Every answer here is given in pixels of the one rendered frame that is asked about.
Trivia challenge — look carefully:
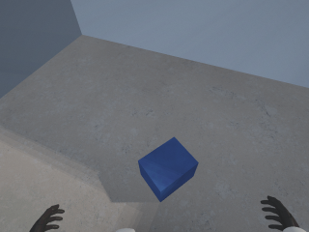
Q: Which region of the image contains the carton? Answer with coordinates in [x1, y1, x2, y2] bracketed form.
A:
[138, 136, 199, 202]

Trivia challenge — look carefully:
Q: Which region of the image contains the robot right hand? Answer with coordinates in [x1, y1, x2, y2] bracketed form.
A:
[261, 195, 300, 231]

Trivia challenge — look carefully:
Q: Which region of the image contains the robot left hand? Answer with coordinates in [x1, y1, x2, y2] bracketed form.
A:
[29, 204, 65, 232]

